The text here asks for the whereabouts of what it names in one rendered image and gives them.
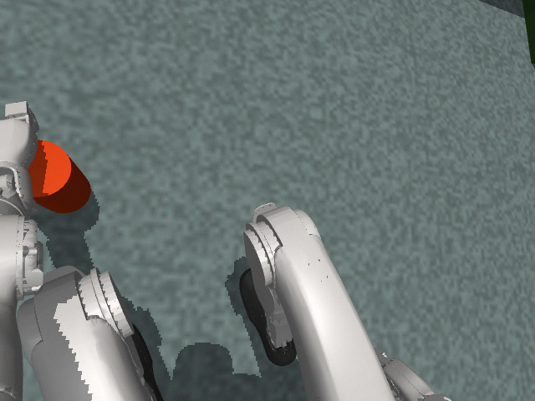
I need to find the right robot hand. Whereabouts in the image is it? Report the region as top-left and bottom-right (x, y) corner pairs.
(374, 348), (435, 401)

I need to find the left robot hand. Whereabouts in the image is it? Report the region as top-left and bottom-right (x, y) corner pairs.
(0, 101), (41, 216)

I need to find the right robot foot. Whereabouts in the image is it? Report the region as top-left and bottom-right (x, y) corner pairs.
(239, 268), (297, 366)

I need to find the left robot arm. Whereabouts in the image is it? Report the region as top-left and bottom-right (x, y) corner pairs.
(0, 161), (43, 401)

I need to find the left robot foot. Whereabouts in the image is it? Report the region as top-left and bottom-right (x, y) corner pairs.
(131, 323), (164, 401)

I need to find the can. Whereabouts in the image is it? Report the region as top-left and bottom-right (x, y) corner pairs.
(28, 140), (91, 213)

